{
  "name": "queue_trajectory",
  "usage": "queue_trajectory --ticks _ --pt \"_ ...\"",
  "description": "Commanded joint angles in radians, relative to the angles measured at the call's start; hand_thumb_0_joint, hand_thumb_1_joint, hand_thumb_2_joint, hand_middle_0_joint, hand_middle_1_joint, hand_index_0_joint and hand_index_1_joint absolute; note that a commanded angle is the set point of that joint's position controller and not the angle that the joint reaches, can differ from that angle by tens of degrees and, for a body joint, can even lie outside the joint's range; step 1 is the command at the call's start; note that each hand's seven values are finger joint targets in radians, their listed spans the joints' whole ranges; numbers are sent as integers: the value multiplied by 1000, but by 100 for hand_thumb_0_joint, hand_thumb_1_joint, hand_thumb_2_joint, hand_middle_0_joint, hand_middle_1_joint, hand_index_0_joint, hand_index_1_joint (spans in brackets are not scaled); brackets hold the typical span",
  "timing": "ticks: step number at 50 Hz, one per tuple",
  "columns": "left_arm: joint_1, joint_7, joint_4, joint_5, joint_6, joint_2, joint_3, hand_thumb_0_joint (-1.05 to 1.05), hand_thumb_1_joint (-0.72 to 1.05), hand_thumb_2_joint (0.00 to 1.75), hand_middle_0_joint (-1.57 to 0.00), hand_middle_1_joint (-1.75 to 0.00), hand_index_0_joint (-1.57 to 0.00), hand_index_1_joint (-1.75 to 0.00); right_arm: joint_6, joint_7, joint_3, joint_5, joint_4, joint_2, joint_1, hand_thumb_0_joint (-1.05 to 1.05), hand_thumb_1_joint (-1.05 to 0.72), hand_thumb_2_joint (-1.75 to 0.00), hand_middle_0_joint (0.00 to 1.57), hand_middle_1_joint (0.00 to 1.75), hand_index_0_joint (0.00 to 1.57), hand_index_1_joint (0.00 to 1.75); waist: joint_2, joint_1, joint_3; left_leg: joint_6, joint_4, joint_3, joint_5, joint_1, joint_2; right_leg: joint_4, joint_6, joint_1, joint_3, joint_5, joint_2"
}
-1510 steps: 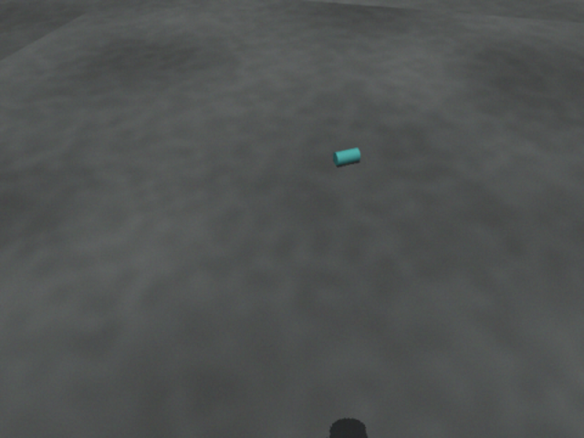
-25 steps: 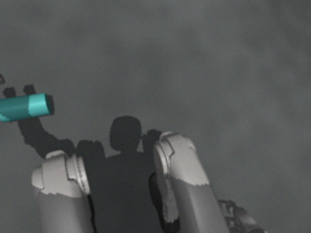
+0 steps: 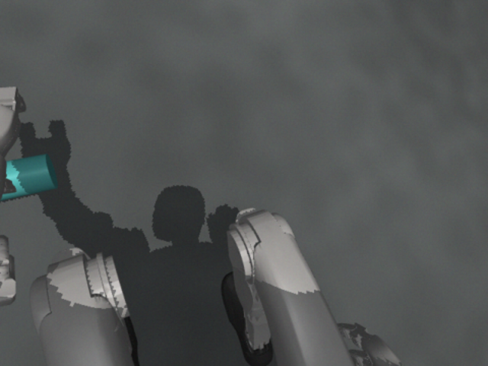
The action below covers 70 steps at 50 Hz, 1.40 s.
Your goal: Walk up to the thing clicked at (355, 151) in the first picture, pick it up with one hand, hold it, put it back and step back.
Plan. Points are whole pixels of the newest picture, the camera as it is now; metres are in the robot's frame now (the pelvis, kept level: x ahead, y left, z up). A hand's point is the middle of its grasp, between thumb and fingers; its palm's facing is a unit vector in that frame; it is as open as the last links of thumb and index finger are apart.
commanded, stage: approach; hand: left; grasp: from above
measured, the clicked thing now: (14, 178) +0.48 +0.31 -0.29
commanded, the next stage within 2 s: close in in 0.26 s
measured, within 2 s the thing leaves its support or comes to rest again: neither
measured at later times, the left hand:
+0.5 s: hand out of the picture +0.45 +0.33 -0.17, palm faces -0.48 -0.06 -0.87, open 13.7 cm
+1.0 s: hand (4, 179) +0.46 +0.31 -0.23, palm faces -0.48 -0.08 -0.88, open 14.0 cm
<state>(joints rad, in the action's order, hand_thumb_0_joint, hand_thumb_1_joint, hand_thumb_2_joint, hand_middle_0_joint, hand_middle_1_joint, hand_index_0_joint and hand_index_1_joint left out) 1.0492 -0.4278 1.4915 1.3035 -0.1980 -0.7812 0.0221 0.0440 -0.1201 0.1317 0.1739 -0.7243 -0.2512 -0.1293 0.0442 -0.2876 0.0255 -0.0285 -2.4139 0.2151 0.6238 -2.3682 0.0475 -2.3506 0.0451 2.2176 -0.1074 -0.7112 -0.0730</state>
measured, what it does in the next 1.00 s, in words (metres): stands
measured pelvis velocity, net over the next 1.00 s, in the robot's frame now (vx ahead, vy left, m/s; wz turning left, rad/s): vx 0.00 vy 0.00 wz -0.03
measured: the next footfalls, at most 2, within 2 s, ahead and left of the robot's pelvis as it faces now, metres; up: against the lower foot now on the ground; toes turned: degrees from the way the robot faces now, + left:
none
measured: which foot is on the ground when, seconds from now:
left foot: down 0.00-1.00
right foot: down 0.00-1.00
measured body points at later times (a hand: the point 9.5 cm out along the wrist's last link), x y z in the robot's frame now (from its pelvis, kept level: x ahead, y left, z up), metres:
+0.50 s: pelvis +0.00 +0.00 +0.00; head +0.24 +0.08 +0.37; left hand +0.47 +0.33 -0.12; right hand +0.06 -0.27 -0.10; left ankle +0.08 +0.14 -0.29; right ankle +0.10 -0.12 -0.29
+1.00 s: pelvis +0.00 +0.00 -0.02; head +0.26 +0.10 +0.34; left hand +0.48 +0.31 -0.18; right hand +0.04 -0.26 -0.10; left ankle +0.08 +0.14 -0.29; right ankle +0.10 -0.12 -0.29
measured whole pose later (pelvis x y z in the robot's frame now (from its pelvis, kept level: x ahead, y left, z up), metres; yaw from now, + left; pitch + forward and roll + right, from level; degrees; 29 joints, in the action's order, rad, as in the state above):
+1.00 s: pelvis +0.00 +0.00 -0.02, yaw -2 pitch +29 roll -10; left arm 1.04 -0.49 1.64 1.29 -0.23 -0.92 0.08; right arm 0.11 -0.14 0.23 0.22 -0.69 -0.28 -0.12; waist 0.10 -0.34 -0.09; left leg -0.04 -2.48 0.25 0.64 -2.38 0.05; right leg -2.40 0.05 2.23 -0.13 -0.70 -0.09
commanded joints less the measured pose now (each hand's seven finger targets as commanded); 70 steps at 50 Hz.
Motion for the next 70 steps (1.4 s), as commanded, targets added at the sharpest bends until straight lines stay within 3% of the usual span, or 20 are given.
queue_trajectory --ticks 1,6,11,17,19,22,23,26,32,35,36,38,42,44,54,56,59,60,62,70 --pt "288 -43 -50 -35 84 -257 50 0 -53 100 -9 -103 -9 -102 4 9 -61 -10 30 -272 -177 0 -90 -90 20 30 20 30 -383 21 633 49 236 -134 -93 553 -5 253 -76 -237 -85 232 -18" --pt "217 19 -68 -88 112 -295 64 0 -50 97 -13 -99 -13 -99 1 12 -50 -30 59 -262 -162 0 -90 -90 20 30 20 30 -297 34 644 68 213 -150 -107 472 -6 279 -59 -347 -52 248 -24" --pt "231 89 -169 -126 56 -325 75 0 -48 96 -14 -99 -15 -98 0 18 -53 -35 56 -259 -182 0 -90 -90 20 30 20 30 -259 28 636 68 191 -143 -84 432 -6 289 -57 -387 -26 200 -24" --pt "252 111 -256 -109 -26 -285 52 0 -50 99 -12 -103 -13 -102 -5 18 -72 -25 34 -268 -219 0 -91 -90 20 30 20 30 -314 9 633 48 187 -128 -89 514 -6 276 -66 -332 -60 202 -19" --pt "298 101 -307 -106 -47 -298 59 0 -51 101 -11 -104 -12 -103 -8 17 -78 -23 27 -273 -229 0 -91 -90 20 30 20 30 -354 11 693 44 184 -125 -116 567 -5 266 -64 -330 -71 234 -16" --pt "243 82 -201 -97 -51 -227 13 0 -55 103 -8 -105 -9 -104 -11 12 -73 -18 15 -271 -227 0 -91 -90 20 30 20 30 -311 -6 615 48 183 -120 -111 539 -3 268 -60 -300 -80 238 -19" --pt "262 75 -193 -94 -56 -232 15 0 -53 103 -9 -105 -9 -105 -9 12 -74 -16 13 -278 -232 0 -91 -90 20 30 20 30 -315 -16 597 45 187 -116 -104 538 -4 264 -63 -280 -91 231 -17" --pt "271 50 -174 -69 -60 -275 31 0 -51 105 -9 -108 -10 -107 -8 12 -71 -11 15 -285 -214 0 -90 -90 20 30 20 30 -370 10 614 40 195 -113 -114 583 -2 245 -70 -258 -102 232 -16" --pt "282 -19 -88 -31 -55 -304 58 0 -48 105 -9 -110 -11 -108 4 7 -49 6 25 -289 -192 0 -90 -89 20 30 20 30 -368 -9 584 41 191 -108 -119 562 1 225 -68 -248 -113 248 -22" --pt "291 -49 -79 -17 -45 -331 71 0 -52 103 -8 -102 -8 -102 14 5 -36 14 37 -290 -178 0 -90 -90 20 30 20 30 -398 -8 592 41 186 -113 -119 564 2 226 -68 -262 -108 252 -24" --pt "283 -56 -48 -15 -39 -324 71 0 -53 102 -8 -100 -7 -101 19 4 -33 21 38 -295 -179 0 -90 -90 20 30 20 30 -384 -21 580 43 178 -111 -120 562 3 221 -65 -256 -111 255 -24" --pt "271 -70 32 -17 -31 -294 51 0 -54 101 -7 -100 -7 -100 30 0 -24 25 32 -294 -175 0 -90 -90 20 30 20 30 -361 -45 525 45 175 -106 -86 521 4 220 -66 -234 -114 228 -27" --pt "285 -95 19 -22 -27 -366 79 0 -52 101 -8 -100 -8 -101 52 -1 -6 36 39 -311 -173 0 -90 -90 20 30 20 30 -370 -36 553 47 161 -107 -94 524 5 221 -61 -274 -111 236 -27" --pt "278 -96 29 -26 -26 -341 63 0 -52 102 -8 -100 -8 -100 64 -7 0 44 38 -312 -169 0 -90 -90 20 30 20 30 -366 -60 530 47 155 -101 -82 520 8 215 -60 -265 -119 227 -31" --pt "241 -133 14 -45 -33 -422 100 0 -53 100 -8 -97 -7 -97 105 -28 27 60 38 -337 -151 0 -90 -90 20 30 20 30 -406 -45 557 41 122 -90 -116 535 20 194 -58 -305 -137 265 -42" --pt "222 -133 36 -45 -31 -405 91 0 -54 101 -7 -97 -6 -98 113 -38 33 70 44 -341 -146 0 -89 -90 20 30 20 30 -387 -63 523 44 115 -84 -108 514 21 192 -56 -305 -141 265 -45" --pt "209 -142 5 -54 -31 -433 116 0 -54 101 -8 -95 -6 -96 123 -46 35 70 48 -348 -140 0 -89 -90 20 30 20 30 -393 -45 549 44 104 -83 -144 531 24 193 -51 -339 -139 302 -48" --pt "203 -145 6 -56 -30 -414 100 0 -55 102 -8 -95 -6 -96 123 -49 40 71 33 -336 -144 0 -90 -90 20 30 20 30 -411 -41 559 42 110 -83 -148 536 24 187 -56 -344 -137 307 -50" --pt "200 -147 22 -58 -29 -413 98 0 -55 100 -7 -96 -6 -97 127 -57 42 74 39 -340 -137 0 -90 -90 20 30 20 30 -402 -57 540 43 104 -76 -149 523 28 184 -54 -342 -142 310 -54" --pt "194 -156 34 -56 -33 -413 97 0 -56 100 -7 -95 -6 -96 132 -69 42 78 40 -354 -120 0 -90 -90 20 30 20 30 -416 -65 527 37 109 -64 -156 551 31 174 -56 -336 -160 314 -54"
